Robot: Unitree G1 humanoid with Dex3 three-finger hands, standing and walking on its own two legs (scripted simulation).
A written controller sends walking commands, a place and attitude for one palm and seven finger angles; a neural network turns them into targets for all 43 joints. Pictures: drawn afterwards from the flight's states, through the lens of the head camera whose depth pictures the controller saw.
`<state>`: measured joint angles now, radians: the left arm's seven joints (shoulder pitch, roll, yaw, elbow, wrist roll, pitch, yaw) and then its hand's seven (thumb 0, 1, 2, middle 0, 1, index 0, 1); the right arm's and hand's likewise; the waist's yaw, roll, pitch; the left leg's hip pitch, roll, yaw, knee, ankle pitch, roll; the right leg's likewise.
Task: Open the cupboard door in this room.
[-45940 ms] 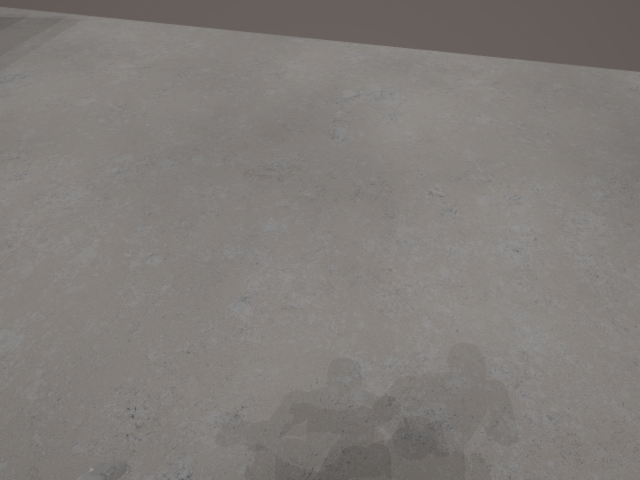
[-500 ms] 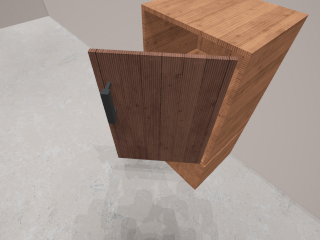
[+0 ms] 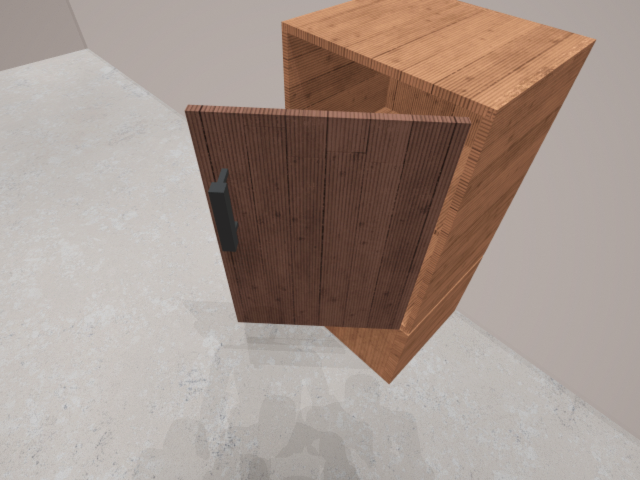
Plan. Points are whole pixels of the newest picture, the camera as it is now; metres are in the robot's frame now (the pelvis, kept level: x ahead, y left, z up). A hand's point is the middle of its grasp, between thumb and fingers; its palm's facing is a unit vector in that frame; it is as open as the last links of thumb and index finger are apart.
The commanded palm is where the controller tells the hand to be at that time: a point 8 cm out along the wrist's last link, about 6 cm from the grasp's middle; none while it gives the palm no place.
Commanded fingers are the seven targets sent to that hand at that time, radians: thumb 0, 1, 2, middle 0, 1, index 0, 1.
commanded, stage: come to a stop and stand still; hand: left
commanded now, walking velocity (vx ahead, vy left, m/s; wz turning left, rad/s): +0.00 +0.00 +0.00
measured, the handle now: (227, 210) +0.53 +0.19 +0.02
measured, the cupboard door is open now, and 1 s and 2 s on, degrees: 43 43 43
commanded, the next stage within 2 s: look again from close up in 0.30 s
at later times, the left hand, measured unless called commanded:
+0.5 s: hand out of the picture +0.00 +0.20 -0.17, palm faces +0.01 -0.98 -0.20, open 7.4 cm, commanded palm none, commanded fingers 0.00 0.90 0.90 -0.20 -0.30 -0.20 -0.30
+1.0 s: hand out of the picture +0.01 +0.19 -0.17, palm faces +0.01 -0.98 -0.19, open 7.4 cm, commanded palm +0.10 +0.24 -0.07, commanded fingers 0.00 0.88 0.89 -0.20 -0.31 -0.20 -0.31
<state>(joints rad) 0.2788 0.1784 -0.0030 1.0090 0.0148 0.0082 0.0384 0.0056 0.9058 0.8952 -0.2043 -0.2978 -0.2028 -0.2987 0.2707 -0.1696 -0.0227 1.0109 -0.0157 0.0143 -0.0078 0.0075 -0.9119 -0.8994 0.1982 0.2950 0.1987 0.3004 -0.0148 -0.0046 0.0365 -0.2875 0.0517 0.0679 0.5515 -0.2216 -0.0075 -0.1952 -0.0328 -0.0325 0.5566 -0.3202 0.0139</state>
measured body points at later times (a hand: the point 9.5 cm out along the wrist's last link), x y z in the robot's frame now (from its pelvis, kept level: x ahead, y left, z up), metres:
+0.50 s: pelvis +0.00 +0.02 +0.01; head +0.00 +0.03 +0.46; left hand +0.00 +0.25 -0.16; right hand +0.03 -0.22 -0.14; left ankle +0.05 +0.12 -0.73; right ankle -0.01 -0.13 -0.73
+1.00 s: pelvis +0.01 +0.01 +0.01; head +0.01 +0.03 +0.46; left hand +0.01 +0.25 -0.15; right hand +0.04 -0.22 -0.14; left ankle +0.05 +0.12 -0.73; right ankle -0.01 -0.13 -0.73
